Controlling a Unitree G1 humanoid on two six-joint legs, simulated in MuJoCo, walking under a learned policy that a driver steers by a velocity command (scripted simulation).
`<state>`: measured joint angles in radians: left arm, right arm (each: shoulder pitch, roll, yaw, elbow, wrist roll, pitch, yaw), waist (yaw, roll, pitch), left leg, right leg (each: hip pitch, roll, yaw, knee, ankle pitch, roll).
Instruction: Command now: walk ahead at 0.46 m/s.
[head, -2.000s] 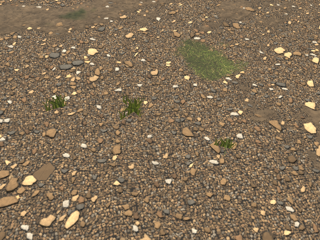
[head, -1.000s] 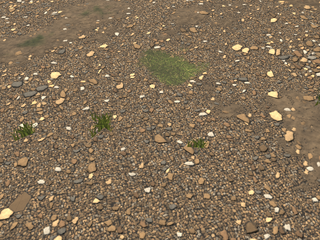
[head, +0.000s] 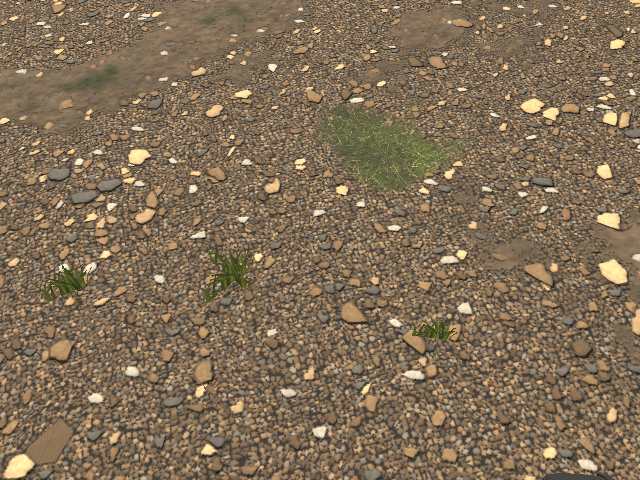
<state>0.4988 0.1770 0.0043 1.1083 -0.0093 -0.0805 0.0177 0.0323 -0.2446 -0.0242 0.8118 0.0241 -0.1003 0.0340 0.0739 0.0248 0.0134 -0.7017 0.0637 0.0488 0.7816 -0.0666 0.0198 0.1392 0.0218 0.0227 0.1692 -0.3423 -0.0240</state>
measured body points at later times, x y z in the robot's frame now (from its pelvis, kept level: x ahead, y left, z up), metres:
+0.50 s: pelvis +0.27 +0.04 +0.01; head +0.28 +0.03 +0.46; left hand +0.44 +0.29 -0.09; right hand +0.26 -0.23 -0.13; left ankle +0.23 +0.12 -0.73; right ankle +0.46 -0.14 -0.67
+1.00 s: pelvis +0.54 -0.02 +0.01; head +0.56 -0.02 +0.46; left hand +0.50 +0.25 -0.12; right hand +0.74 -0.25 -0.10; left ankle +0.65 +0.17 -0.67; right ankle +0.51 -0.13 -0.73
